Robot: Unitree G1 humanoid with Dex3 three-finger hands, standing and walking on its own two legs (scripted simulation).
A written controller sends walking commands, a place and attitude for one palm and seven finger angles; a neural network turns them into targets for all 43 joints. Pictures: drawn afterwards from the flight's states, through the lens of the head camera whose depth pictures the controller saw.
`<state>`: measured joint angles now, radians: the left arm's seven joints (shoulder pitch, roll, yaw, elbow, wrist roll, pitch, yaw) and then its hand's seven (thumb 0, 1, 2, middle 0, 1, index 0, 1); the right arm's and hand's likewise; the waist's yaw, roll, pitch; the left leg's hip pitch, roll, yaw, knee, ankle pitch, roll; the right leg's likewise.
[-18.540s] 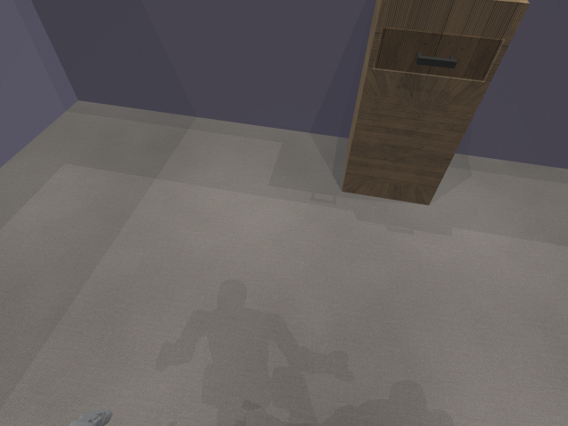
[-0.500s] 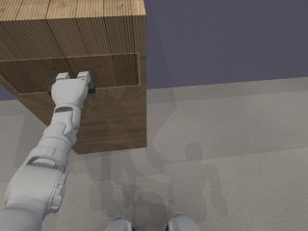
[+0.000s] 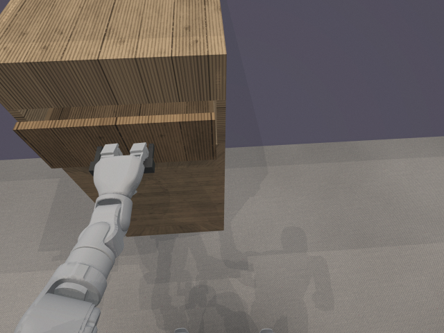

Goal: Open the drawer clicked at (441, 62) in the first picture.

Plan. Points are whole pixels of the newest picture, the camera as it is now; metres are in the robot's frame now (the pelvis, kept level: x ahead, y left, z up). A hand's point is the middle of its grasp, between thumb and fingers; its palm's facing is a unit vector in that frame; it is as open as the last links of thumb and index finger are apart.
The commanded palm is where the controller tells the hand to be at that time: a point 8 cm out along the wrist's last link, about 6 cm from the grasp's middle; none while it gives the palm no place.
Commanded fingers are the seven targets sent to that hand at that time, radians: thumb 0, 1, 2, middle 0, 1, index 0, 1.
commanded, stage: pull the drawer open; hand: left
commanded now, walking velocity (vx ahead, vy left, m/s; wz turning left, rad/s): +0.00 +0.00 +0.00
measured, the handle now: (124, 158) +0.46 +0.21 -0.01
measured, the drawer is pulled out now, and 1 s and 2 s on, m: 0.05 0.19 0.29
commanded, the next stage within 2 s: none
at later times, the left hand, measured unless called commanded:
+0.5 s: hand (126, 215) +0.34 +0.19 -0.03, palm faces -0.03 -0.07 -1.00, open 5.5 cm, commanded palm +0.30 +0.19 +0.03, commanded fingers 0.00 0.90 0.90 -0.40 -1.35 -0.40 -1.35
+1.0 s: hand (121, 253) +0.27 +0.18 -0.03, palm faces -0.01 -0.09 -1.00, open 5.6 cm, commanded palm +0.23 +0.19 +0.03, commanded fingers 0.00 0.90 0.90 -0.40 -1.35 -0.40 -1.35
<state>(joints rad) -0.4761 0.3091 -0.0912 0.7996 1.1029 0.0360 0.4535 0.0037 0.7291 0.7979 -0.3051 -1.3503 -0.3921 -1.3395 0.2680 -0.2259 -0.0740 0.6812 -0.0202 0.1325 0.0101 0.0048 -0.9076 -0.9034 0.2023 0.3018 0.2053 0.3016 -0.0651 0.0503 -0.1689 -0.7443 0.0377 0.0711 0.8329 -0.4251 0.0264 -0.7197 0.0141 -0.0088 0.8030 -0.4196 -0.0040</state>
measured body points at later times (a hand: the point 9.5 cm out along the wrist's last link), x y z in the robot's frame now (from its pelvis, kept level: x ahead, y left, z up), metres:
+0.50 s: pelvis +0.00 -0.01 +0.00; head +0.06 -0.02 +0.45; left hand +0.34 +0.19 +0.03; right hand +0.12 -0.26 -0.13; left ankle -0.02 +0.10 -0.70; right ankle -0.03 -0.12 -0.70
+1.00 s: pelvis -0.01 -0.02 +0.00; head +0.03 -0.04 +0.45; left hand +0.26 +0.18 +0.03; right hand +0.15 -0.26 -0.12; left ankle -0.02 +0.10 -0.70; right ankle -0.03 -0.12 -0.70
